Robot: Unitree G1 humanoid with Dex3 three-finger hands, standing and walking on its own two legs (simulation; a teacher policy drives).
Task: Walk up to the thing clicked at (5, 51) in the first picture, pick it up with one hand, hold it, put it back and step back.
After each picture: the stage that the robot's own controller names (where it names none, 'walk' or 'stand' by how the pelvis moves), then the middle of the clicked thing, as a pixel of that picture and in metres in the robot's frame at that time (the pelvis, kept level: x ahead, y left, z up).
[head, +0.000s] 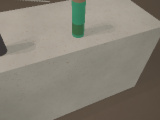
stand; out of the picture +0.61 +0.43 +0.05
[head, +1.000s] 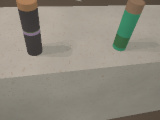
walk; (31, 29) +0.58 +0.22 +0.08
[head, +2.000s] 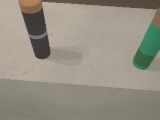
stand; (37, 31) +0.52 +0.20 +0.08
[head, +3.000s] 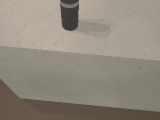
stand; (69, 0) +0.61 +0.08 +0.10
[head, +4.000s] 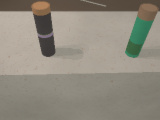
stand; (45, 31) +0.61 +0.18 +0.06
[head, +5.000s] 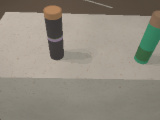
stand; (55, 35) +0.60 +0.14 +0.05
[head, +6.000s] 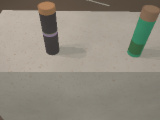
stand; (50, 31) +0.63 +0.16 +0.05
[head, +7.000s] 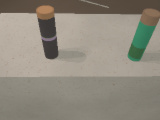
stand; (48, 35) +0.61 +0.17 +0.05
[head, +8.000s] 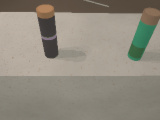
stand; (48, 34) +0.61 +0.17 +0.05
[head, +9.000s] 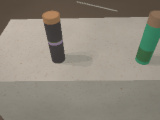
rise first; (55, 39) +0.59 +0.17 +0.05
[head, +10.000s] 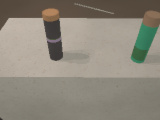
go down; (53, 36) +0.62 +0.16 +0.06
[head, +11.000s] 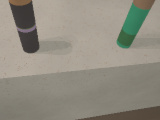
go down; (26, 24) +0.57 +0.17 +0.08
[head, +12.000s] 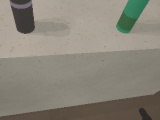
close in; (20, 0) +0.61 +0.17 +0.11
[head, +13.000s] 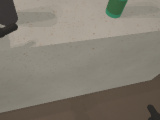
close; out of the picture +0.62 +0.19 +0.13
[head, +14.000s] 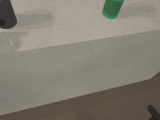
close; out of the picture +0.62 +0.19 +0.13
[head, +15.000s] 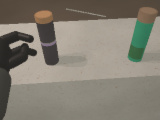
lift; (48, 40) +0.59 +0.16 +0.09
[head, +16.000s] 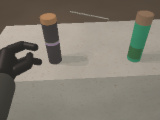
hold; (52, 40) +0.63 +0.16 +0.07
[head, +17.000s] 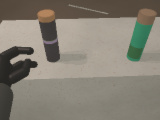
hold; (50, 38) +0.61 +0.17 +0.06
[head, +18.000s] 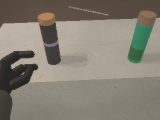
hold; (50, 41) +0.60 +0.16 +0.06
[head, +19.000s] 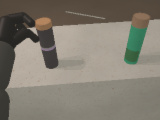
crouch; (47, 45) +0.61 +0.16 +0.06
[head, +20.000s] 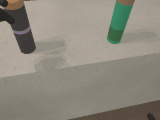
lower; (21, 27) +0.61 +0.18 +0.06
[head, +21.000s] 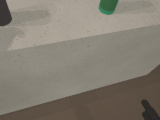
lower; out of the picture +0.62 +0.18 +0.14
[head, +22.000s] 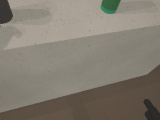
lower; out of the picture +0.62 +0.19 +0.14
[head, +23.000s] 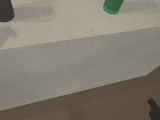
lower; out of the picture +0.62 +0.18 +0.14
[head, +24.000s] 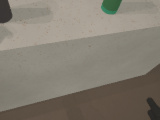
lower; out of the picture +0.62 +0.18 +0.14
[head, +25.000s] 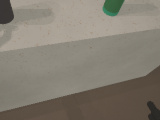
open; out of the picture +0.61 +0.18 +0.13
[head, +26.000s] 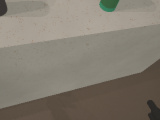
sink last; out of the picture +0.63 +0.19 +0.14
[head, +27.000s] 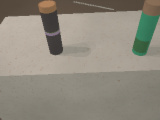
sink last; (52, 30) +0.63 +0.18 +0.10
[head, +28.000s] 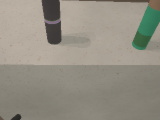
stand; (52, 18) +0.64 +0.16 +0.09
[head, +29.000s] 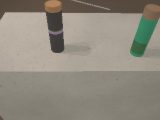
stand; (55, 28) +0.65 +0.15 +0.07
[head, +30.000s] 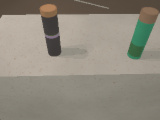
stand; (51, 32) +0.64 +0.16 +0.05
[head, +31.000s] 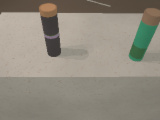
stand; (51, 32) +0.62 +0.16 +0.05
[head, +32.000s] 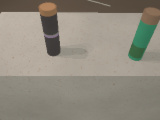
stand; (51, 32) +0.62 +0.16 +0.05
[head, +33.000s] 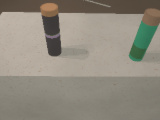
stand; (52, 32) +0.62 +0.16 +0.05
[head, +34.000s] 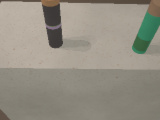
walk; (53, 23) +0.63 +0.15 +0.05
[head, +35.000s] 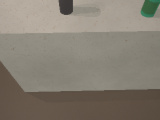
walk; out of the picture +0.78 +0.11 +0.07
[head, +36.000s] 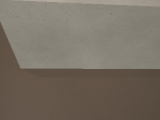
walk; out of the picture +1.05 +0.11 +0.07
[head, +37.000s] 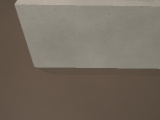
stand; out of the picture +1.26 +0.13 +0.07
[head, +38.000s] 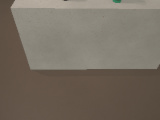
stand; out of the picture +1.27 +0.15 +0.05
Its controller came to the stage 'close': yes
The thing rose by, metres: 0.00
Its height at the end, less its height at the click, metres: +0.00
